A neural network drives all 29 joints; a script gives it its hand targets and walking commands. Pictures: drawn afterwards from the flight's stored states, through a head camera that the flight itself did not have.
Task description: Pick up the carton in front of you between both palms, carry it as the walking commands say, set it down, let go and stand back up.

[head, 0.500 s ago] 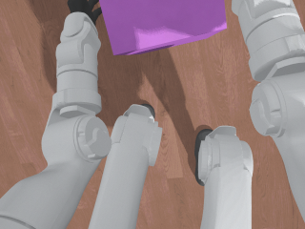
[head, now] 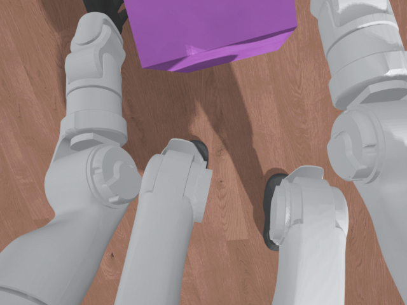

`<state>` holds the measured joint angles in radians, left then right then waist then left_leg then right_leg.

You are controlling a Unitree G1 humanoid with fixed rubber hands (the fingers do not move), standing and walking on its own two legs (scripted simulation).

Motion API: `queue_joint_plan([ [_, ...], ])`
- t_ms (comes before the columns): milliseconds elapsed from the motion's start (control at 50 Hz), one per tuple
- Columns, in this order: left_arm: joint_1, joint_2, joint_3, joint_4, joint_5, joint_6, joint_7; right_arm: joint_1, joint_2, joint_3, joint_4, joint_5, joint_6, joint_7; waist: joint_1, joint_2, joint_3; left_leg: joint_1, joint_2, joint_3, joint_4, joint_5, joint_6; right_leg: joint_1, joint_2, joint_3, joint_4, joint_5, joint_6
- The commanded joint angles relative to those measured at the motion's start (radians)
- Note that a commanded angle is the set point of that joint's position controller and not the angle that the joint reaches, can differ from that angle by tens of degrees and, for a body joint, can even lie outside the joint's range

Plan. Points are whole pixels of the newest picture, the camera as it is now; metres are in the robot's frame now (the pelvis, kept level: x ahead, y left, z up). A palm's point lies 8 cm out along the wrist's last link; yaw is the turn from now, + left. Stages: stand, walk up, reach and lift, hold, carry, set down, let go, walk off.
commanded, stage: set down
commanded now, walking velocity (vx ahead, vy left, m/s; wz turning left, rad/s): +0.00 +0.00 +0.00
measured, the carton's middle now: out of the picture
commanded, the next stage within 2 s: let go in 1.52 s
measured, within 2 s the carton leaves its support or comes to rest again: neither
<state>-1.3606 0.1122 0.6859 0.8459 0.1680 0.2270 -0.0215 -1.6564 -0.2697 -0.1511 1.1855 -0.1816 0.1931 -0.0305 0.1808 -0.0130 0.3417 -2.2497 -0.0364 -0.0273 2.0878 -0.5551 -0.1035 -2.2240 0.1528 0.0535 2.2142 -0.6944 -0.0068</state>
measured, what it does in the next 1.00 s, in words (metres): rises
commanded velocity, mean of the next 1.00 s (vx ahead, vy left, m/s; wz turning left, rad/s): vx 0.00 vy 0.00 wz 0.00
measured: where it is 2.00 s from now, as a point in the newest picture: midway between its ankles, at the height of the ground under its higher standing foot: (231, 206)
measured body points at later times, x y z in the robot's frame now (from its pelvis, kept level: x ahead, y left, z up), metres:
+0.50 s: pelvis -0.02 +0.01 -0.01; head +0.37 +0.00 +0.20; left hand +0.49 +0.28 -0.19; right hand +0.60 -0.09 -0.20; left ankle +0.12 +0.14 -0.35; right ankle +0.07 -0.10 -0.35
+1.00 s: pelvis -0.01 +0.01 +0.08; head +0.34 +0.03 +0.36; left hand +0.50 +0.28 -0.04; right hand +0.63 -0.08 -0.03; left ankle +0.12 +0.14 -0.35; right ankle +0.07 -0.10 -0.35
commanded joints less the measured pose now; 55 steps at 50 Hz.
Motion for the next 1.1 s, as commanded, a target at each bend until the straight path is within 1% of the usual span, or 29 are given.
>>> queue_joint_plan([
  [0,-0.398,-0.522,-0.228,0.027,-0.027,0.005,-0.152,-0.171,0.565,0.109,0.048,0.015,0.020,0.153,0.006,-0.198,-0.747,0.342,-0.053,0.105,-0.061,0.308,0.045,0.355,-0.018,-0.003,-0.245,0.365,-0.020],
  [60,-0.376,-0.501,-0.201,0.040,-0.014,0.004,-0.147,-0.180,0.529,0.105,0.047,0.009,0.020,0.151,0.011,-0.198,-0.742,0.337,-0.051,0.106,-0.058,0.301,0.044,0.369,-0.022,0.002,-0.244,0.371,-0.017],
  [100,-0.357,-0.480,-0.178,0.051,-0.004,-0.001,-0.139,-0.195,0.492,0.110,0.040,0.011,0.016,0.147,0.021,-0.199,-0.748,0.341,-0.047,0.110,-0.056,0.303,0.042,0.386,-0.027,0.006,-0.241,0.380,-0.011],
  [140,-0.326,-0.432,-0.143,0.065,0.006,-0.011,-0.124,-0.212,0.420,0.115,0.028,0.018,0.007,0.135,0.034,-0.199,-0.762,0.354,-0.041,0.116,-0.055,0.308,0.037,0.409,-0.035,0.009,-0.238,0.391,-0.002],
  [160,-0.291,-0.364,-0.108,0.075,0.012,-0.021,-0.107,-0.211,0.338,0.110,0.020,0.021,0.001,0.120,0.040,-0.198,-0.770,0.364,-0.035,0.121,-0.055,0.312,0.033,0.420,-0.042,0.010,-0.237,0.397,0.003],
  [200,-0.193,-0.146,-0.036,0.107,0.014,-0.053,-0.047,-0.196,0.099,0.107,0.003,0.039,-0.018,0.069,0.051,-0.191,-0.798,0.386,-0.019,0.130,-0.054,0.329,0.022,0.453,-0.062,0.017,-0.237,0.416,0.015],
  [240,-0.136,0.076,-0.018,0.139,-0.022,-0.102,0.021,-0.208,-0.128,0.135,-0.014,0.083,-0.041,0.008,0.066,-0.181,-0.830,0.402,-0.002,0.134,-0.052,0.355,0.015,0.472,-0.079,0.032,-0.236,0.429,0.024],
  [260,-0.137,0.173,-0.019,0.139,-0.051,-0.132,0.055,-0.238,-0.217,0.153,-0.032,0.118,-0.053,-0.018,0.079,-0.173,-0.858,0.413,0.005,0.133,-0.050,0.379,0.015,0.473,-0.087,0.043,-0.232,0.438,0.025],
  [280,-0.162,0.216,-0.036,0.134,-0.080,-0.158,0.079,-0.287,-0.239,0.185,-0.049,0.160,-0.059,-0.030,0.097,-0.177,-0.900,0.430,0.011,0.129,-0.048,0.413,0.021,0.476,-0.093,0.052,-0.222,0.451,0.027],
  [320,-0.204,0.251,-0.087,0.143,-0.147,-0.193,0.106,-0.358,-0.244,0.251,-0.083,0.243,-0.070,-0.032,0.121,-0.201,-0.965,0.453,0.022,0.120,-0.046,0.465,0.036,0.492,-0.105,0.061,-0.204,0.483,0.029],
  [380,-0.252,0.249,-0.196,0.145,-0.253,-0.209,0.110,-0.431,-0.223,0.345,-0.134,0.340,-0.078,-0.011,0.143,-0.245,-1.058,0.500,0.038,0.105,-0.053,0.516,0.057,0.540,-0.117,0.054,-0.187,0.495,0.027],
  [420,-0.270,0.244,-0.247,0.138,-0.300,-0.201,0.109,-0.446,-0.223,0.375,-0.144,0.372,-0.075,0.000,0.155,-0.254,-1.102,0.558,0.043,0.098,-0.062,0.528,0.065,0.547,-0.121,0.040,-0.183,0.452,0.026],
  [460,-0.277,0.258,-0.267,0.118,-0.325,-0.187,0.118,-0.449,-0.251,0.379,-0.138,0.385,-0.064,0.006,0.161,-0.253,-1.144,0.611,0.044,0.094,-0.075,0.519,0.065,0.554,-0.126,0.025,-0.184,0.398,0.021],
  [500,-0.277,0.277,-0.274,0.083,-0.337,-0.171,0.137,-0.445,-0.290,0.370,-0.126,0.381,-0.050,0.006,0.160,-0.254,-1.199,0.662,0.039,0.092,-0.091,0.510,0.064,0.572,-0.127,0.006,-0.187,0.359,0.017],
  [560,-0.272,0.297,-0.286,0.009,-0.349,-0.146,0.168,-0.440,-0.337,0.338,-0.136,0.363,-0.030,0.000,0.149,-0.244,-1.304,0.780,0.023,0.095,-0.117,0.521,0.066,0.584,-0.115,-0.031,-0.201,0.320,0.013],
  [620,-0.257,0.291,-0.308,-0.095,-0.360,-0.109,0.197,-0.431,-0.355,0.302,-0.181,0.354,-0.003,-0.008,0.135,-0.205,-1.449,0.945,0.000,0.105,-0.154,0.553,0.067,0.599,-0.091,-0.069,-0.236,0.300,0.004],
  [640,-0.247,0.283,-0.315,-0.115,-0.361,-0.093,0.205,-0.418,-0.361,0.285,-0.180,0.348,0.008,-0.009,0.127,-0.186,-1.461,0.975,-0.005,0.108,-0.170,0.550,0.064,0.588,-0.084,-0.078,-0.252,0.283,-0.002],
  [680,-0.228,0.248,-0.327,-0.130,-0.354,-0.063,0.216,-0.386,-0.365,0.248,-0.156,0.331,0.028,-0.005,0.105,-0.151,-1.408,0.970,-0.013,0.110,-0.207,0.513,0.059,0.542,-0.076,-0.087,-0.292,0.240,-0.015],
  [720,-0.210,0.205,-0.331,-0.123,-0.339,-0.045,0.218,-0.348,-0.361,0.211,-0.113,0.308,0.036,0.008,0.086,-0.124,-1.317,0.927,-0.017,0.107,-0.241,0.473,0.053,0.483,-0.076,-0.085,-0.330,0.206,-0.024],
  [760,-0.197,0.171,-0.329,-0.126,-0.321,-0.038,0.215,-0.314,-0.351,0.183,-0.085,0.286,0.033,0.023,0.073,-0.104,-1.266,0.899,-0.018,0.104,-0.269,0.460,0.047,0.444,-0.077,-0.081,-0.361,0.201,-0.029],
  [800,-0.185,0.152,-0.319,-0.132,-0.303,-0.036,0.210,-0.291,-0.347,0.161,-0.067,0.266,0.026,0.035,0.067,-0.097,-1.248,0.885,-0.019,0.103,-0.295,0.463,0.043,0.433,-0.076,-0.076,-0.394,0.209,-0.029],
  [840,-0.170,0.145,-0.305,-0.139,-0.286,-0.034,0.206,-0.278,-0.345,0.146,-0.061,0.250,0.022,0.042,0.069,-0.104,-1.250,0.872,-0.021,0.105,-0.327,0.464,0.039,0.452,-0.075,-0.070,-0.429,0.220,-0.026],
  [900,-0.145,0.149,-0.281,-0.157,-0.266,-0.028,0.200,-0.276,-0.339,0.138,-0.078,0.235,0.024,0.050,0.081,-0.133,-1.285,0.854,-0.023,0.113,-0.378,0.463,0.038,0.522,-0.071,-0.064,-0.481,0.242,-0.019],
  [1000,-0.103,0.168,-0.254,-0.210,-0.256,-0.010,0.190,-0.285,-0.318,0.149,-0.149,0.228,0.048,0.055,0.109,-0.200,-1.392,0.846,-0.025,0.133,-0.462,0.490,0.040,0.694,-0.063,-0.061,-0.560,0.318,-0.001],
  [1080,-0.070,0.180,-0.245,-0.253,-0.262,0.010,0.179,-0.274,-0.300,0.154,-0.204,0.220,0.074,0.055,0.117,-0.244,-1.466,0.859,-0.028,0.146,-0.530,0.526,0.041,0.824,-0.058,-0.061,-0.623,0.397,0.012],
])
